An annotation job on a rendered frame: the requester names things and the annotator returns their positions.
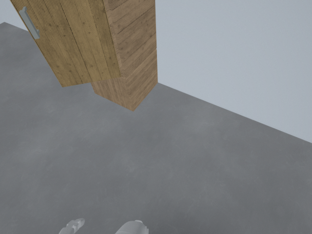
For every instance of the left robot thigh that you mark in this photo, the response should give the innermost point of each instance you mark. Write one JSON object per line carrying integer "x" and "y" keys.
{"x": 133, "y": 227}

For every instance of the cupboard door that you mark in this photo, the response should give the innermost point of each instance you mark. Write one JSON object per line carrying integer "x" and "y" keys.
{"x": 75, "y": 39}

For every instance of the left robot hand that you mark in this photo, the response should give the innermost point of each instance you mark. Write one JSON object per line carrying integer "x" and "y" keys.
{"x": 72, "y": 226}

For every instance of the handle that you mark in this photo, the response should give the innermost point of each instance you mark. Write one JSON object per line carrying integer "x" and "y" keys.
{"x": 28, "y": 22}

